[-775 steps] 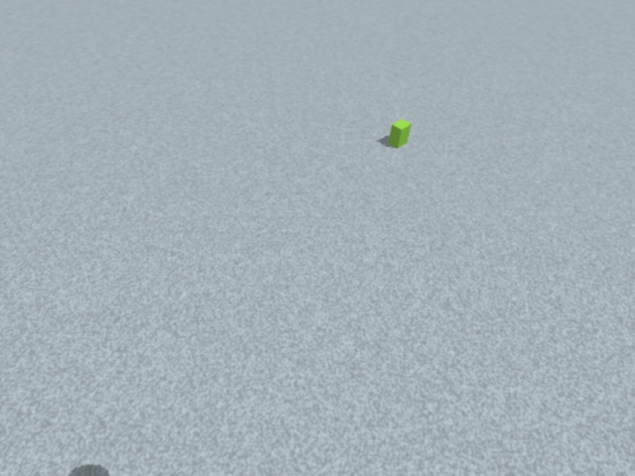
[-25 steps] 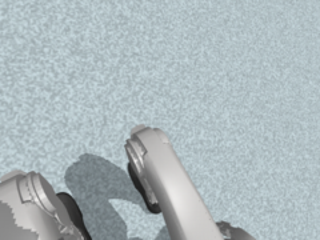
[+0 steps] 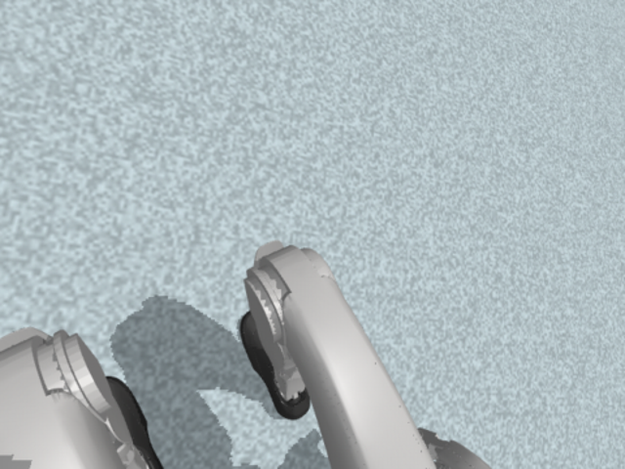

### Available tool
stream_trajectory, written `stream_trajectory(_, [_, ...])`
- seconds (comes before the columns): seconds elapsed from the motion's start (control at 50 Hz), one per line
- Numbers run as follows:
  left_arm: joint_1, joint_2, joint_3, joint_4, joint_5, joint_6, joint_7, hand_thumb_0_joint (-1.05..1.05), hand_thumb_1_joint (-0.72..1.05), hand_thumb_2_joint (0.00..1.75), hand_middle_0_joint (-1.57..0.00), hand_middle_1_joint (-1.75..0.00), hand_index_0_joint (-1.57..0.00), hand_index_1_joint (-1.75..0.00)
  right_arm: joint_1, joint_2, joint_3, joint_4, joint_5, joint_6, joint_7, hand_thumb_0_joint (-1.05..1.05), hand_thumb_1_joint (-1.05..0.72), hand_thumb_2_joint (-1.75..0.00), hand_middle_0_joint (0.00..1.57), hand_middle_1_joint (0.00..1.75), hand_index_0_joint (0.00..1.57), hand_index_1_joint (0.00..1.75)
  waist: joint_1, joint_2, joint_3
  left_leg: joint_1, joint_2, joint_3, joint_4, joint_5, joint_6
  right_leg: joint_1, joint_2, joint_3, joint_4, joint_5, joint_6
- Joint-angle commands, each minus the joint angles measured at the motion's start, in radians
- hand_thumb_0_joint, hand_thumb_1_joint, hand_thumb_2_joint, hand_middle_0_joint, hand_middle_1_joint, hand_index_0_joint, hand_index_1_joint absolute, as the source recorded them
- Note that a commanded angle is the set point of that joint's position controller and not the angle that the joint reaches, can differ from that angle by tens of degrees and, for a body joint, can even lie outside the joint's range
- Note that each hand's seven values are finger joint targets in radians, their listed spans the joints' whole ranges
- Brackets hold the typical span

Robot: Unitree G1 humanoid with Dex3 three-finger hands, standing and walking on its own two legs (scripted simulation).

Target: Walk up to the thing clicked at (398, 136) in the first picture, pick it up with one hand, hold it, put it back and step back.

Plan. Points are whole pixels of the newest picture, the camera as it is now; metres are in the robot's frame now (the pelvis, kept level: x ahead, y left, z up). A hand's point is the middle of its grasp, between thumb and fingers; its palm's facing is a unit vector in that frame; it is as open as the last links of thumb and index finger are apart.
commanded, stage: rest palm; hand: left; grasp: from above
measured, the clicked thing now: out of the picture +0.49 +0.32 -0.28
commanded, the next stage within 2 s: close in 1.34 s
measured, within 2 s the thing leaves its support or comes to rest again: neither
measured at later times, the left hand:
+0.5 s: hand out of the picture +0.48 +0.32 -0.22, palm faces -0.05 -0.41 -0.91, open 13.7 cm
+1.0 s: hand out of the picture +0.48 +0.32 -0.24, palm faces -0.06 -0.42 -0.91, open 13.8 cm
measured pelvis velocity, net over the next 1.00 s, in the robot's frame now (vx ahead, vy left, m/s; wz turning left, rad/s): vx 0.00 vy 0.01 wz -0.05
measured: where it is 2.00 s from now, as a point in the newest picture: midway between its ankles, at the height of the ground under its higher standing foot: (214, 418)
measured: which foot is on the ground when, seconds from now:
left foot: down 0.00-1.00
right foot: down 0.00-1.00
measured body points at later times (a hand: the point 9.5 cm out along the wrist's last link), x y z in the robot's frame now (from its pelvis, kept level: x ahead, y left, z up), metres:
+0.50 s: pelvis +0.00 +0.00 -0.01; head +0.30 +0.07 +0.31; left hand +0.48 +0.33 -0.17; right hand -0.03 -0.24 -0.07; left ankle +0.07 +0.14 -0.31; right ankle +0.11 -0.11 -0.31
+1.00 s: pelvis +0.00 +0.01 -0.01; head +0.30 +0.09 +0.30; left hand +0.48 +0.34 -0.19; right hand -0.03 -0.23 -0.05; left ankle +0.07 +0.14 -0.31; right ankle +0.11 -0.11 -0.31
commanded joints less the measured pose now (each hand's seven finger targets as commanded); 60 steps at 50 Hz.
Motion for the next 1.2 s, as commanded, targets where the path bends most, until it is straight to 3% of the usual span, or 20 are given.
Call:
stream_trajectory(0.0, [-0.247,0.186,-0.022,-0.061,0.015,-0.006,0.049,0.00,-0.56,1.01,-0.07,-1.02,-0.06,-1.03,0.272,-0.295,-0.048,0.050,-0.013,-0.002,0.006,0.00,-0.90,-0.90,0.20,0.30,0.20,0.30,-0.063,0.379,-0.559,0.486,0.005,0.066,-0.225,0.166,0.038,0.329,0.017,-0.090,-0.242,0.242,-0.032])
stream_trajectory(0.1, [-0.243,0.245,-0.012,-0.067,-0.004,-0.038,0.072,0.00,-0.54,1.01,-0.07,-1.06,-0.07,-1.07,0.250,-0.311,-0.022,0.017,-0.022,-0.008,0.009,0.00,-0.90,-0.90,0.20,0.30,0.20,0.30,-0.059,0.363,-0.612,0.446,0.005,0.081,-0.204,0.170,0.047,0.422,0.028,-0.073,-0.255,0.250,-0.024])
stream_trajectory(0.14, [-0.261,0.255,-0.018,-0.103,-0.020,-0.047,0.082,0.00,-0.53,1.04,-0.08,-1.08,-0.07,-1.08,0.234,-0.307,-0.008,0.021,-0.035,-0.009,0.013,0.00,-0.91,-0.90,0.20,0.30,0.20,0.30,-0.072,0.358,-0.617,0.444,0.004,0.076,-0.193,0.183,0.049,0.437,0.021,-0.079,-0.246,0.266,-0.018])
stream_trajectory(0.16, [-0.259,0.276,0.002,-0.095,-0.025,-0.053,0.095,0.00,-0.54,1.04,-0.08,-1.07,-0.07,-1.08,0.232,-0.325,-0.007,0.011,-0.032,-0.011,0.012,0.00,-0.91,-0.90,0.20,0.30,0.20,0.30,-0.068,0.380,-0.637,0.469,0.010,0.072,-0.198,0.188,0.045,0.444,0.026,-0.081,-0.248,0.274,-0.020])
stream_trajectory(0.3, [-0.291,0.322,0.014,-0.120,-0.046,-0.079,0.126,0.00,-0.54,1.08,-0.09,-1.08,-0.07,-1.10,0.217,-0.334,0.020,0.014,-0.050,-0.015,0.020,0.00,-0.91,-0.90,0.20,0.30,0.20,0.30,-0.085,0.448,-0.640,0.489,0.013,0.071,-0.185,0.167,0.035,0.465,0.022,-0.087,-0.246,0.260,-0.022])
stream_trajectory(0.34, [-0.287,0.311,0.000,-0.131,-0.054,-0.078,0.120,0.00,-0.53,1.10,-0.09,-1.09,-0.07,-1.11,0.210,-0.339,0.026,0.001,-0.060,-0.019,0.026,0.00,-0.91,-0.90,0.20,0.30,0.20,0.30,-0.094,0.456,-0.639,0.492,0.015,0.075,-0.173,0.188,0.034,0.483,0.024,-0.088,-0.241,0.286,-0.019])
stream_trajectory(0.38, [-0.288,0.331,-0.006,-0.118,-0.039,-0.077,0.119,0.00,-0.52,1.12,-0.10,-1.10,-0.08,-1.12,0.203,-0.340,0.034,0.011,-0.049,-0.019,0.025,0.00,-0.91,-0.90,0.20,0.30,0.20,0.30,-0.089,0.478,-0.622,0.492,0.016,0.067,-0.172,0.179,0.031,0.447,0.024,-0.093,-0.241,0.273,-0.023])
stream_trajectory(0.44, [-0.270,0.314,-0.019,-0.089,-0.029,-0.073,0.115,0.00,-0.50,1.13,-0.10,-1.13,-0.09,-1.15,0.222,-0.349,0.036,0.004,-0.048,-0.015,0.031,0.00,-0.91,-0.90,0.20,0.30,0.20,0.30,-0.101,0.468,-0.615,0.503,0.019,0.057,-0.176,0.202,0.026,0.453,0.027,-0.105,-0.230,0.299,-0.026])
stream_trajectory(0.6, [-0.245,0.282,-0.043,-0.046,-0.058,-0.061,0.104,0.00,-0.53,1.04,-0.08,-1.08,-0.07,-1.09,0.232,-0.364,0.044,-0.014,-0.033,-0.017,0.038,0.00,-0.91,-0.90,0.20,0.30,0.20,0.30,-0.132,0.430,-0.532,0.475,0.018,0.022,-0.179,0.177,0.028,0.402,0.030,-0.125,-0.221,0.286,-0.021])
stream_trajectory(0.7, [-0.234,0.292,-0.064,-0.064,-0.040,-0.066,0.100,0.00,-0.52,1.05,-0.08,-1.08,-0.07,-1.09,0.215,-0.370,0.051,-0.036,-0.028,-0.013,0.036,0.00,-0.91,-0.90,0.20,0.30,0.20,0.30,-0.126,0.454,-0.511,0.495,0.021,0.012,-0.188,0.171,0.024,0.385,0.035,-0.132,-0.213,0.283,-0.028])
stream_trajectory(0.78, [-0.240,0.306,-0.057,-0.089,-0.035,-0.075,0.114,0.00,-0.52,1.07,-0.09,-1.09,-0.08,-1.10,0.210,-0.371,0.056,-0.050,-0.030,-0.011,0.038,0.00,-0.91,-0.90,0.20,0.30,0.20,0.30,-0.126,0.474,-0.500,0.514,0.024,0.001,-0.201,0.164,0.021,0.377,0.028,-0.139,-0.211,0.273,-0.032])
stream_trajectory(0.84, [-0.251,0.308,-0.043,-0.099,-0.062,-0.085,0.124,0.00,-0.54,1.06,-0.08,-1.07,-0.06,-1.09,0.199,-0.382,0.057,-0.050,-0.036,-0.017,0.041,0.00,-0.91,-0.90,0.20,0.30,0.20,0.30,-0.133,0.472,-0.503,0.508,0.024,-0.003,-0.196,0.156,0.021,0.374,0.026,-0.140,-0.210,0.271,-0.029])
stream_trajectory(0.94, [-0.254,0.325,-0.044,-0.099,-0.077,-0.089,0.121,0.00,-0.54,1.10,-0.09,-1.08,-0.07,-1.10,0.200,-0.389,0.067,-0.047,-0.039,-0.024,0.038,0.00,-0.91,-0.90,0.20,0.30,0.20,0.30,-0.138,0.473,-0.519,0.498,0.024,0.009,-0.181,0.162,0.023,0.409,0.030,-0.135,-0.223,0.278,-0.024])
stream_trajectory(1.04, [-0.242,0.332,-0.065,-0.118,-0.060,-0.085,0.112,0.00,-0.51,1.15,-0.11,-1.12,-0.08,-1.15,0.212,-0.388,0.077,-0.062,-0.037,-0.021,0.041,0.00,-0.91,-0.90,0.20,0.30,0.20,0.30,-0.139,0.473,-0.539,0.500,0.023,0.019,-0.166,0.206,0.025,0.446,0.033,-0.133,-0.228,0.318,-0.020])
stream_trajectory(1.18, [-0.230,0.351,-0.050,-0.097,-0.065,-0.073,0.123,0.00,-0.51,1.14,-0.11,-1.13,-0.09,-1.16,0.214,-0.396,0.082,-0.070,-0.030,-0.014,0.040,0.00,-0.91,-0.91,0.20,0.30,0.20,0.30,-0.133,0.468,-0.537,0.503,0.029,0.010,-0.169,0.210,0.022,0.455,0.038,-0.142,-0.221,0.327,-0.020])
